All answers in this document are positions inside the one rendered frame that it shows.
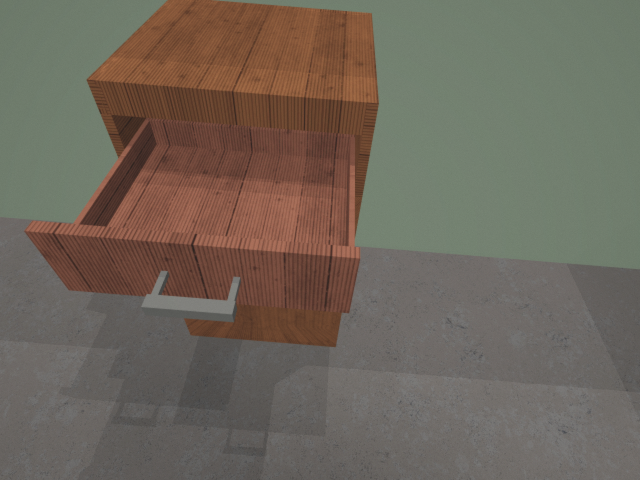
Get drawer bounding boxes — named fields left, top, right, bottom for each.
left=24, top=118, right=360, bottom=313

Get handle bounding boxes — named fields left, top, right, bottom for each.
left=141, top=271, right=241, bottom=322

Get cabinet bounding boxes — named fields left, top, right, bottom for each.
left=86, top=0, right=379, bottom=347

